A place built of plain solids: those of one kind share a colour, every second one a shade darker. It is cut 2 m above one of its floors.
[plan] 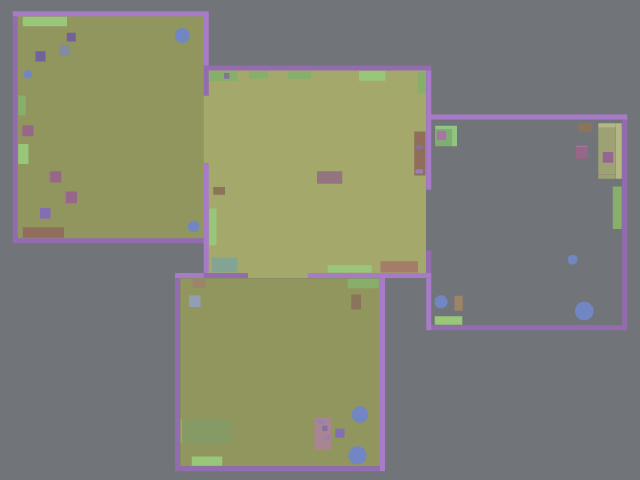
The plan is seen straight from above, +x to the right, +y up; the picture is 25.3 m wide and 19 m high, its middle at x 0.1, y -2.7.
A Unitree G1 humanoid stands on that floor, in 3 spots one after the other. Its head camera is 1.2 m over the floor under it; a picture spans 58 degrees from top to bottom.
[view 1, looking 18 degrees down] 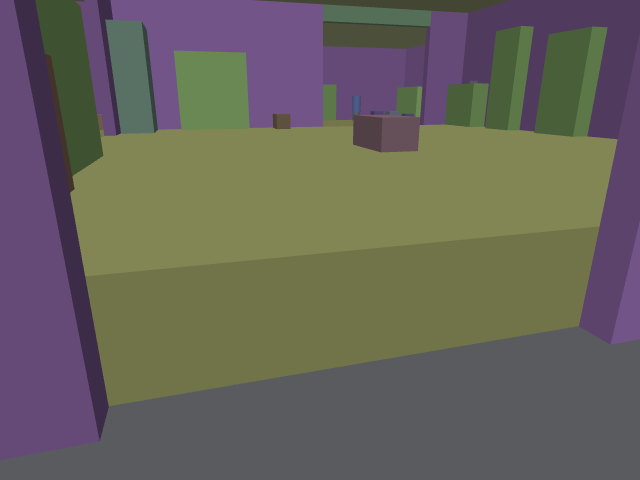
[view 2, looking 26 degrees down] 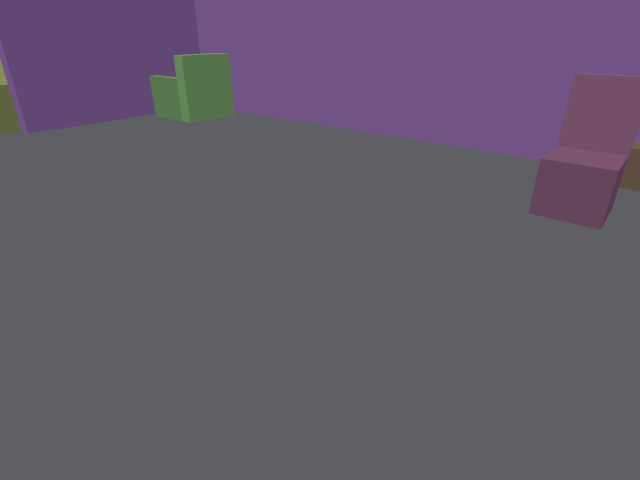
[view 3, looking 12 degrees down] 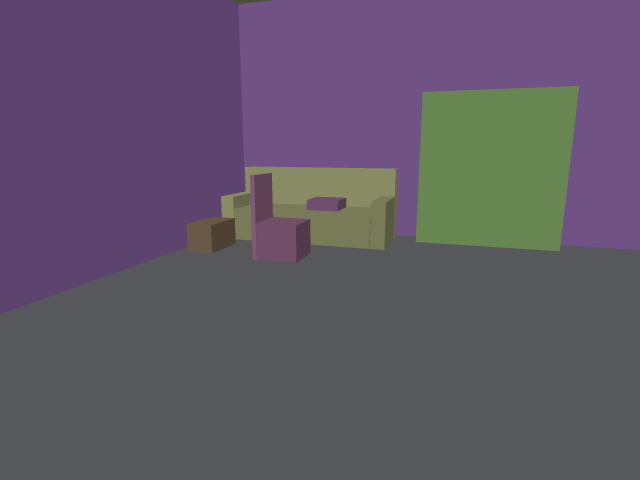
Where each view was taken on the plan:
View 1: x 5.96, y -2.69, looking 164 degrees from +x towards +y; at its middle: floor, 2.02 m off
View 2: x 10.88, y -2.69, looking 129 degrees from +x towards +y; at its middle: ground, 2.74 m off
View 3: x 6.05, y -1.10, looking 18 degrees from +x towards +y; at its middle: sofa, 5.44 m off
